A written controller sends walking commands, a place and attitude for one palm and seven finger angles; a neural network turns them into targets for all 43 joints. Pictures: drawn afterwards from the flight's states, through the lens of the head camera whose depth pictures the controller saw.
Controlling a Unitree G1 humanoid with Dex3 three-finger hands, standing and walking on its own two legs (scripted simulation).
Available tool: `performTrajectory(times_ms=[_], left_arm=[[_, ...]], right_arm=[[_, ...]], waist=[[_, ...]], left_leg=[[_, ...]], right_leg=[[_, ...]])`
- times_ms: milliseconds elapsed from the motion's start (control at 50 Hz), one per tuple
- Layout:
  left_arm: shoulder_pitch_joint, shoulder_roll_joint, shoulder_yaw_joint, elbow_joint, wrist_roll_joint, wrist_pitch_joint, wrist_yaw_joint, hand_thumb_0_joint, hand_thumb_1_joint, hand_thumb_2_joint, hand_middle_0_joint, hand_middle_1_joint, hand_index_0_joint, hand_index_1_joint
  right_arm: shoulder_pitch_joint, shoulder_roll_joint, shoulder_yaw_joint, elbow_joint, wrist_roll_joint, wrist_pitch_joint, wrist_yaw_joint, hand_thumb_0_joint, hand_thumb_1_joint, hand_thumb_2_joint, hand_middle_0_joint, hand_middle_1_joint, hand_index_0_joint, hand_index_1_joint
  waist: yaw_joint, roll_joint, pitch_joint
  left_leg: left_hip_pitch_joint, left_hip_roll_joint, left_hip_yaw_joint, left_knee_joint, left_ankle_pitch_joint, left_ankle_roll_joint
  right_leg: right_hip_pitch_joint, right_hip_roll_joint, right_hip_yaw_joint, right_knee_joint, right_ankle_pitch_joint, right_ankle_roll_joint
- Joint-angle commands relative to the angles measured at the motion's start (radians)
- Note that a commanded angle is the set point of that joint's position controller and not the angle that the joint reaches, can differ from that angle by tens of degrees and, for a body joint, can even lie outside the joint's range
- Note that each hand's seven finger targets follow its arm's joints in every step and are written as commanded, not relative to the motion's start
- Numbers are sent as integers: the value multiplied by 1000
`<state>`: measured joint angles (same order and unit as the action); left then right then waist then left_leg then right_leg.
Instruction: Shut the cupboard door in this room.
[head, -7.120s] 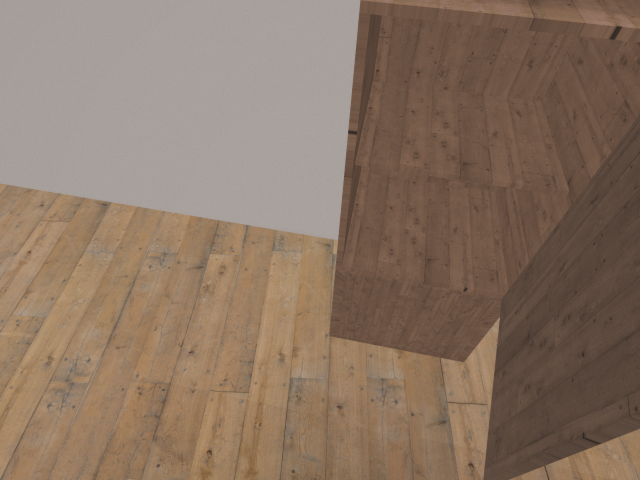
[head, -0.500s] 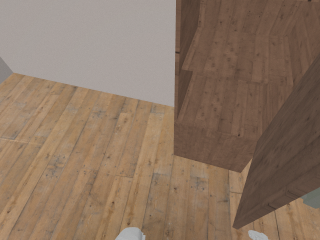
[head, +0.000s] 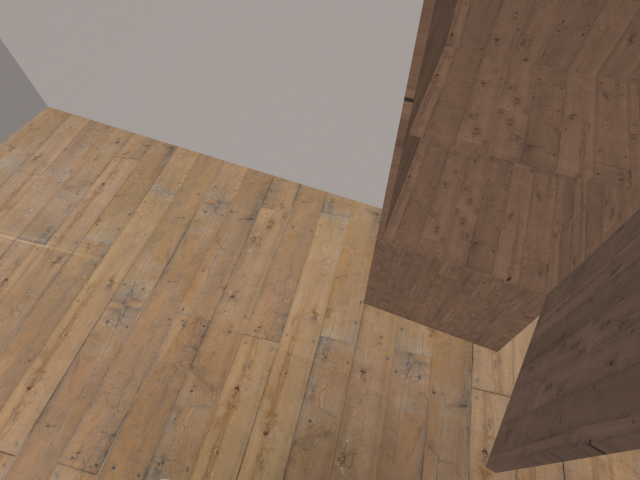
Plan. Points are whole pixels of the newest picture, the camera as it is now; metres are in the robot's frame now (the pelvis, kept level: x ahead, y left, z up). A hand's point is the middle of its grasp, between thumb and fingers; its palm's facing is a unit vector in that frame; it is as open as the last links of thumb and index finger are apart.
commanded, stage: turn or walk to find it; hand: left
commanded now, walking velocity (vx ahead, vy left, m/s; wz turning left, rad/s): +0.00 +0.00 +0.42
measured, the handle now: out of the picture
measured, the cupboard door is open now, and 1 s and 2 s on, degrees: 79 76 76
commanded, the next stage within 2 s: stand and wait in 0.50 s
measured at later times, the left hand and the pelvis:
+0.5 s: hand out of the picture -0.03 +0.18 -0.18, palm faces +0.25 -0.94 -0.24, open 7.4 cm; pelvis -0.01 -0.01 -0.01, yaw +13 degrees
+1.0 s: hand out of the picture +0.00 +0.21 -0.18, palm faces +0.22 -0.96 -0.20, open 7.4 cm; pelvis -0.01 +0.02 -0.01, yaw +9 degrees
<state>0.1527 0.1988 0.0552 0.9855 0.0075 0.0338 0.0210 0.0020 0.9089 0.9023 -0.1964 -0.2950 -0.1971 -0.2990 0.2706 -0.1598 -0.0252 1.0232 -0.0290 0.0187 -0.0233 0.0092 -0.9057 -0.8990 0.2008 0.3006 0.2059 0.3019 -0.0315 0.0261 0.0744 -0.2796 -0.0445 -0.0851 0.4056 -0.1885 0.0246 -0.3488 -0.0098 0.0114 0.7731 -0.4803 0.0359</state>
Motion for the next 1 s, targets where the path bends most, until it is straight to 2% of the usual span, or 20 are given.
performTrajectory(times_ms=[0,40,60,80,100,120,160,200,420,460,500,520,540,560,580,620,700,860,940,980], left_arm=[[48,66,14,-75,-4,-30,7,0,900,900,-200,-300,-200,-300],[111,97,23,-60,-1,-37,12,0,900,900,-200,-300,-200,-300],[141,173,35,-56,11,-47,19,0,900,900,-200,-300,-200,-300],[149,250,51,-60,18,-47,23,0,900,900,-200,-300,-200,-300],[151,239,40,-70,14,-42,19,0,900,900,-200,-300,-200,-300],[91,185,38,-81,11,-46,22,0,900,900,-200,-300,-200,-300],[17,149,25,-105,9,-41,20,0,900,900,-200,-300,-200,-300],[47,139,17,-107,11,-51,15,0,900,900,-200,-300,-200,-300],[176,216,36,-92,27,-41,17,0,900,900,-200,-300,-200,-300],[161,228,39,-87,27,-38,15,0,900,900,-200,-300,-200,-300],[136,229,40,-86,15,-37,13,0,900,900,-200,-300,-200,-300],[141,202,33,-94,5,-35,9,0,900,900,-200,-300,-200,-300],[166,118,16,-120,-1,-33,4,0,900,900,-200,-300,-200,-300],[128,116,1,-124,5,-20,13,0,900,900,-200,-300,-200,-300],[125,112,7,-106,10,-11,16,0,900,900,-200,-300,-200,-300],[97,112,11,-66,12,-5,10,0,900,900,-200,-300,-200,-300],[143,78,-2,-14,10,-3,4,0,900,900,-200,-300,-200,-300],[79,56,-4,-12,16,15,-1,0,900,900,-200,-300,-200,-300],[91,46,9,-26,18,15,-9,0,900,900,-200,-300,-200,-300],[126,51,17,-25,19,8,-11,0,900,900,-200,-300,-200,-300]], right_arm=[[47,-224,-70,-59,5,-4,-6,0,-900,-900,200,300,200,300],[19,-202,-71,-76,15,-2,2,0,-900,-900,200,300,200,300],[17,-154,-64,-92,26,-5,10,0,-900,-900,200,300,200,300],[-19,-113,-56,-127,18,-7,12,0,-900,-900,200,300,200,300],[-41,-150,-69,-127,8,2,11,0,-900,-900,200,300,200,300],[-30,-146,-72,-104,3,16,13,0,-900,-900,200,300,200,300],[-8,-140,-71,-80,7,27,24,0,-900,-900,200,300,200,300],[-19,-133,-65,-80,9,30,33,0,-900,-900,200,300,200,300],[-205,-131,-38,-159,15,21,42,0,-900,-900,200,300,200,300],[-179,-133,-34,-155,18,14,41,0,-900,-900,200,300,200,300],[-78,-152,-39,-132,16,3,36,0,-900,-900,200,300,200,300],[2,-214,-52,-116,9,-9,31,0,-900,-900,200,300,200,300],[54,-317,-76,-114,8,-15,22,0,-900,-900,200,300,200,300],[68,-325,-71,-104,21,-1,15,0,-900,-900,200,300,200,300],[22,-280,-61,-107,15,-2,7,0,-900,-900,200,300,200,300],[-56,-218,-38,-114,11,-9,-10,0,-900,-900,200,300,200,300],[-55,-175,-22,-95,16,-27,-16,0,-900,-900,200,300,200,300],[-18,-174,-41,-44,7,-16,-20,0,-900,-900,200,300,200,300],[-31,-193,-56,-49,2,-8,-17,0,-900,-900,200,300,200,300],[-37,-194,-60,-54,6,-8,-16,0,-900,-900,200,300,200,300]], waist=[[16,129,-211],[53,53,-212],[64,-106,-221],[81,-332,-156],[87,-225,-140],[46,-240,-100],[7,-154,-38],[10,-165,-35],[85,-202,-77],[73,-210,-97],[21,-174,-156],[-19,-45,-225],[-27,262,-258],[-35,206,-256],[-14,158,-205],[11,168,-109],[36,49,-113],[10,117,-35],[24,107,-18],[46,85,-42]], left_leg=[[206,217,-223,23,560,120],[38,159,-188,71,314,51],[-160,84,-100,175,49,-7],[-325,-17,57,369,-349,-62],[-302,16,23,567,-417,-61],[-313,47,-7,676,-364,-65],[-311,72,33,777,-254,-79],[-312,75,65,794,-190,-94],[-188,74,163,410,-247,-85],[-112,63,184,295,-213,-75],[62,46,197,76,-22,-60],[254,144,103,-9,206,-21],[410,428,-247,-8,653,111],[338,478,-223,1,764,193],[273,454,-147,-30,631,199],[175,352,-98,-68,479,152],[192,297,3,-75,546,134],[154,349,35,-95,325,142],[102,372,44,-67,217,132],[75,358,81,4,199,98]], right_leg=[[61,21,-32,-214,133,2],[270,-25,-17,-426,336,1],[450,-195,127,-470,448,-36],[434,-429,319,-461,620,-148],[307,-471,294,-447,670,-212],[254,-401,221,-457,680,-200],[201,-315,104,-436,687,-171],[219,-273,22,-422,762,-149],[313,-319,-23,-347,881,-181],[301,-319,-48,-307,871,-160],[256,-284,-100,-185,816,-107],[134,-236,-142,-15,639,-54],[-150,-87,-163,189,-49,19],[-134,-87,-47,288,-195,12],[-145,-107,-16,338,-153,9],[-158,-101,15,373,-16,14],[-101,-85,-1,285,69,24],[-26,-55,-41,26,34,12],[18,-39,-67,-53,71,-3],[108,-37,-79,-200,192,-10]])
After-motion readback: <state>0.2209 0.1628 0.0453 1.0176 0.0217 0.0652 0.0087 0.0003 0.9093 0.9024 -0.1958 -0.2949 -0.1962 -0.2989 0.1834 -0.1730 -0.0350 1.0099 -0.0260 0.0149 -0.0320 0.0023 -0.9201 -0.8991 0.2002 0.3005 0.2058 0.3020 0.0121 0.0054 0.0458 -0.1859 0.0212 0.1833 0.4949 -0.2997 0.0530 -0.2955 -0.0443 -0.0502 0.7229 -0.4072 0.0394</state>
